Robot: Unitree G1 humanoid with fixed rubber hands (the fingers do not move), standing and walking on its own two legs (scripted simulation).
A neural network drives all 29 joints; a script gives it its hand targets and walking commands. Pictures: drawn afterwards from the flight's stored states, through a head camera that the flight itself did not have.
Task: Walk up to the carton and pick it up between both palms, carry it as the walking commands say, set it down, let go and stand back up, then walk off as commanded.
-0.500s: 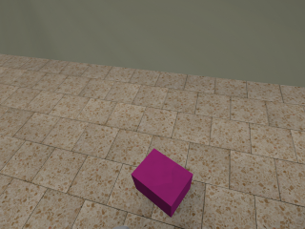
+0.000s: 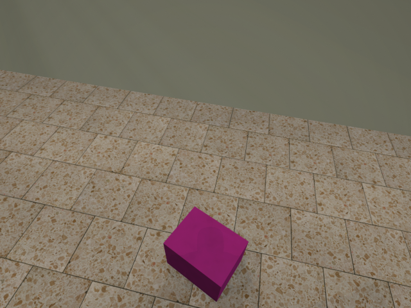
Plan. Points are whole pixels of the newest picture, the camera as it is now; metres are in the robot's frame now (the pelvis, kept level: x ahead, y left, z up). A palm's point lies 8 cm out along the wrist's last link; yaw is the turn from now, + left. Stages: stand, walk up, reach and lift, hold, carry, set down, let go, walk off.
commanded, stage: walk up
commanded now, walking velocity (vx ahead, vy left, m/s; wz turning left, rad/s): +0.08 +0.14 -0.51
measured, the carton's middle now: (205, 252) +0.49 -0.02 -0.66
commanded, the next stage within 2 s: none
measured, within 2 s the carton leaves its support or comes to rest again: neither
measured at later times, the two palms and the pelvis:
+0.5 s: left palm (18, 295) +0.19 +0.39 -0.13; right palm out of the picture +0.07 -0.14 -0.12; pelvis +0.08 +0.12 +0.00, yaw -17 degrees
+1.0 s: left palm (52, 233) +0.34 +0.39 -0.15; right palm out of the picture +0.07 -0.06 -0.13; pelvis +0.15 +0.19 -0.01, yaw -26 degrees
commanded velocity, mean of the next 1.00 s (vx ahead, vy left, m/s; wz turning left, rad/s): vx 0.06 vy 0.16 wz -0.40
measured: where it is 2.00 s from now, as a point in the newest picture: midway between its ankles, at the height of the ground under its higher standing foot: outside the picture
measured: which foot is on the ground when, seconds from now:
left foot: down 0.00-0.02, up 0.04-0.32, down 0.34-0.68, up 0.70-0.96, down 0.98-1.00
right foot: down 0.00-0.34, up 0.36-0.66, down 0.68-0.98, up 1.00-1.00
